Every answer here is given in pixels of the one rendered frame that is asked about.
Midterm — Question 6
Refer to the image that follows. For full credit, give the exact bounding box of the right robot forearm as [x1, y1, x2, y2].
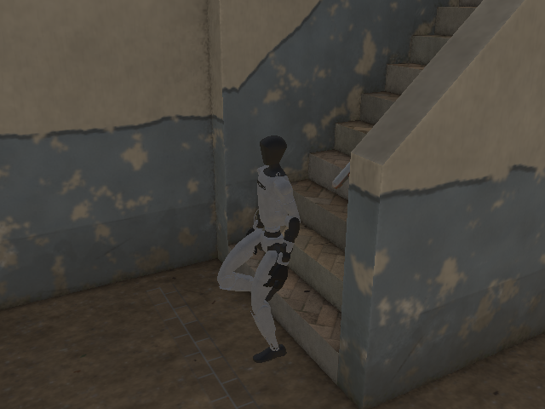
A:
[253, 214, 264, 230]

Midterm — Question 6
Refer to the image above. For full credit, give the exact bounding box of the right robot upper arm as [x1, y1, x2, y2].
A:
[257, 165, 269, 175]

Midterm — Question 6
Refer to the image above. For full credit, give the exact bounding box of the left robot forearm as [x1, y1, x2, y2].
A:
[277, 217, 300, 266]

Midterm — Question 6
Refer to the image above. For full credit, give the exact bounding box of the right robot hand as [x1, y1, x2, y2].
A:
[246, 228, 257, 255]

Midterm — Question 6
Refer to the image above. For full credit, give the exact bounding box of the left robot hand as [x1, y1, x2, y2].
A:
[263, 263, 288, 289]

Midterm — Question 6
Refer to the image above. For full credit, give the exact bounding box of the robot right thigh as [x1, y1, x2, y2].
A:
[217, 229, 263, 289]

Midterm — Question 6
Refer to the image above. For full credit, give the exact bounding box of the left robot upper arm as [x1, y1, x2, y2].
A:
[273, 177, 301, 227]

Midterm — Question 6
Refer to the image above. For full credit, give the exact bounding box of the robot head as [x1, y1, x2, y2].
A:
[260, 135, 287, 177]

